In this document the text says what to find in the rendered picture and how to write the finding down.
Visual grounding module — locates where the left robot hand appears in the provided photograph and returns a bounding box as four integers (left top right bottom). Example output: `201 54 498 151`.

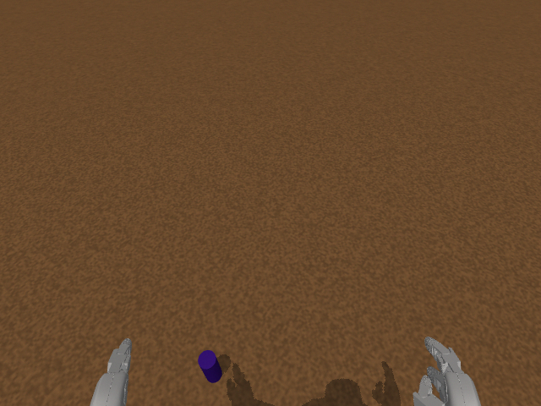
90 338 132 406

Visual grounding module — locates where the can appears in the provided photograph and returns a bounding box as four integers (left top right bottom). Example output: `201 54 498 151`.
198 350 222 383

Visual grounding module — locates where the right robot hand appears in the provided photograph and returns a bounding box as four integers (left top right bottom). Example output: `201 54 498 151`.
413 337 481 406

